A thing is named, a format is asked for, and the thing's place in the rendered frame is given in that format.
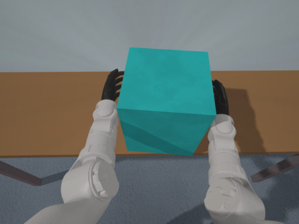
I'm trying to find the table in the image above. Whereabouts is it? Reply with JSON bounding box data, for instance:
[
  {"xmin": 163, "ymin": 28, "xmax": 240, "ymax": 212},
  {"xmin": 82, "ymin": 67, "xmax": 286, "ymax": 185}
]
[{"xmin": 0, "ymin": 70, "xmax": 299, "ymax": 186}]

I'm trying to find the robot left forearm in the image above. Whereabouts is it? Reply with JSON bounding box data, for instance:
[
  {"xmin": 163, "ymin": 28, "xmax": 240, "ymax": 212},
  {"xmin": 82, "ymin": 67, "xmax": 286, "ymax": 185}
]
[{"xmin": 69, "ymin": 99, "xmax": 119, "ymax": 171}]

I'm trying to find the robot right upper arm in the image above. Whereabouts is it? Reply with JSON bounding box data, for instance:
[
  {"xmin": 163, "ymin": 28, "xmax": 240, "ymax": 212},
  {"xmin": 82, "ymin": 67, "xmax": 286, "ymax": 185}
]
[{"xmin": 204, "ymin": 178, "xmax": 284, "ymax": 224}]

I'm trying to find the robot right forearm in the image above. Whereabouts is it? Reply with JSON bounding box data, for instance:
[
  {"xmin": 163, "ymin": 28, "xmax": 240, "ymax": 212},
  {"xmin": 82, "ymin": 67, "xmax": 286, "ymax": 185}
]
[{"xmin": 208, "ymin": 114, "xmax": 257, "ymax": 195}]

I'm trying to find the left robot hand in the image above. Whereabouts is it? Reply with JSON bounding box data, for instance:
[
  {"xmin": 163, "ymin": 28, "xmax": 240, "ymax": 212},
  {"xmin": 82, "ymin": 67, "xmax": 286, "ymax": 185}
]
[{"xmin": 101, "ymin": 69, "xmax": 124, "ymax": 101}]

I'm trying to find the right robot hand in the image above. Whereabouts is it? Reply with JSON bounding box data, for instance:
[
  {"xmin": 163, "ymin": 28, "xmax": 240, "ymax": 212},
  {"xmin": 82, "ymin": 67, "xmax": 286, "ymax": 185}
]
[{"xmin": 212, "ymin": 80, "xmax": 229, "ymax": 115}]

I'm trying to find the robot left upper arm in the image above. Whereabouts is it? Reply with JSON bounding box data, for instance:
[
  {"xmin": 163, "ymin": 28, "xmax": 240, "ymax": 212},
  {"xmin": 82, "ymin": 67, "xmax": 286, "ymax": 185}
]
[{"xmin": 24, "ymin": 160, "xmax": 119, "ymax": 224}]

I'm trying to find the carton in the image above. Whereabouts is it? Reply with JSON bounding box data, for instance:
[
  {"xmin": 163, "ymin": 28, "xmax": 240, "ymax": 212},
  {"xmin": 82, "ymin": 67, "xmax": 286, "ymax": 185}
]
[{"xmin": 117, "ymin": 47, "xmax": 217, "ymax": 156}]

